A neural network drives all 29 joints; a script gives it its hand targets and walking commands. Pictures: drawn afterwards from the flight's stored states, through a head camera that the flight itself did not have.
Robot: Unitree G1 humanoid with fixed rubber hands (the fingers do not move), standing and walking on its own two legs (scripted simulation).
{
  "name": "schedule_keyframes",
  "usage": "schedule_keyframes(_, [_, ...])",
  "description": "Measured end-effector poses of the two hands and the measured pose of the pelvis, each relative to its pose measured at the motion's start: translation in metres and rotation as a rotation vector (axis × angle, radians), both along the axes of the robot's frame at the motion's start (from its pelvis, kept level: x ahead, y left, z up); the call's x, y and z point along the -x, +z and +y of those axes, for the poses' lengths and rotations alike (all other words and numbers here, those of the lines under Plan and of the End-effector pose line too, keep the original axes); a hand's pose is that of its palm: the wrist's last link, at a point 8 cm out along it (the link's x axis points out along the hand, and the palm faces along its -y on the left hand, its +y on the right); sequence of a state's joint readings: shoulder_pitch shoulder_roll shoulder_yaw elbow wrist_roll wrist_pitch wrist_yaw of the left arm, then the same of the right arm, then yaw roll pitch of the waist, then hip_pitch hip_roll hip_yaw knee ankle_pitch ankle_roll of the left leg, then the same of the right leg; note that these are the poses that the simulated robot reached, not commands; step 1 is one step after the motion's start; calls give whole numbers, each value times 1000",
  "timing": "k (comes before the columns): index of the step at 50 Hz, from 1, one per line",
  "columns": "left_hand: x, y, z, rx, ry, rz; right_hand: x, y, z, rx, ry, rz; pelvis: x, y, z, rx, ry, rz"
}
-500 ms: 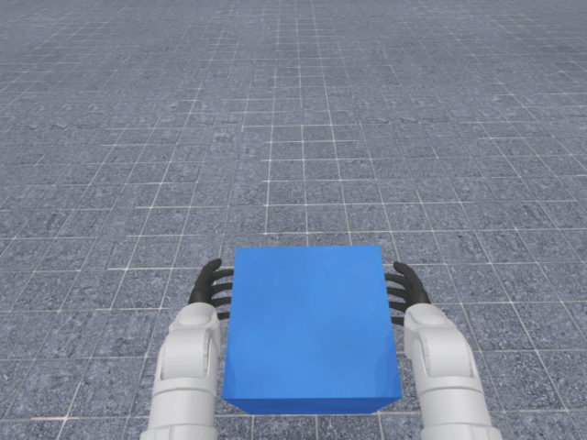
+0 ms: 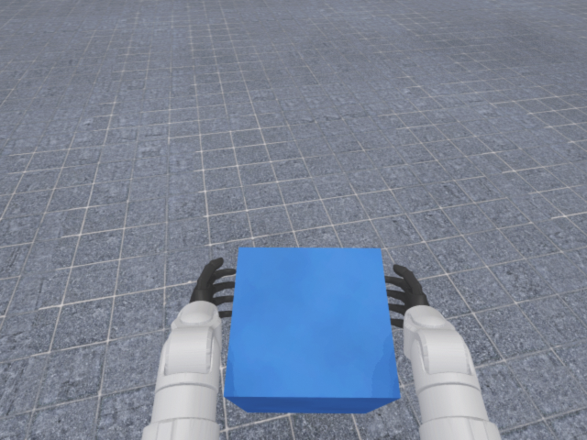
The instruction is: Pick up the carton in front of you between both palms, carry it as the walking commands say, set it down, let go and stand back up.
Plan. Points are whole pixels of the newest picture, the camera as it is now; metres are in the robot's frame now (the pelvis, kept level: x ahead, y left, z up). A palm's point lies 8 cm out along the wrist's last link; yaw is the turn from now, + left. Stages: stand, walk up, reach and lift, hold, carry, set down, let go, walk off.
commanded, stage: hold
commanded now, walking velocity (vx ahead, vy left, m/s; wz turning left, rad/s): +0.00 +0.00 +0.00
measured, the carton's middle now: (307, 337) +0.30 +0.00 -0.07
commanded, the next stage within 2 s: set down in 0.60 s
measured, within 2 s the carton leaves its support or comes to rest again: neither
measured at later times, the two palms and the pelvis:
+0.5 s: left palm (175, 303) +0.30 +0.19 +0.04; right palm (388, 311) +0.28 -0.11 +0.04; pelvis +0.00 +0.05 +0.00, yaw -2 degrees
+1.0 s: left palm (187, 307) +0.33 +0.19 -0.02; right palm (370, 307) +0.33 -0.11 -0.03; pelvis -0.01 +0.01 -0.01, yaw -1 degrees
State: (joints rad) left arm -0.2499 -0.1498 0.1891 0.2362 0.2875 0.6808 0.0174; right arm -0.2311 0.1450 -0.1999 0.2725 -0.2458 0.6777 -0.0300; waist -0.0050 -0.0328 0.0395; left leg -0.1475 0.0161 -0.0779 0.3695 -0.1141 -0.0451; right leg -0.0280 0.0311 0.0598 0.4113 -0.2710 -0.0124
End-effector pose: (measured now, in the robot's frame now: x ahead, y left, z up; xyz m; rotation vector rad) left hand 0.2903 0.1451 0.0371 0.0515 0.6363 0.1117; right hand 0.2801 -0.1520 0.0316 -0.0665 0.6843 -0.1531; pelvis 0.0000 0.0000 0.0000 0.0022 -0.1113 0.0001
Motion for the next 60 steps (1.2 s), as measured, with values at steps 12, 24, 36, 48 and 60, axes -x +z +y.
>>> schedule_keyframes(12, [-4, 1, 34, 32, -6, 9, -2, 5, 32, 12, -1, 12, 0, 1, 35, -1, -34, -2])
schedule_keyframes(24, [-9, 4, 41, 46, -19, 3, -3, 7, 39, 7, -18, 10, -2, 1, 47, 1, -43, 4])
schedule_keyframes(36, [-12, 3, 30, 41, -3, 9, -10, 4, 28, 3, -9, 20, -3, 1, 31, -5, -31, 15])
schedule_keyframes(48, [-40, -41, 39, 34, 86, 43, -48, -43, 41, 17, 42, 67, 4, -11, 10, 0, -18, 151])
schedule_keyframes(60, [-42, -169, 51, 29, 162, 35, -62, -174, 56, 2, 59, 63, 22, -54, 12, 23, -14, 561])
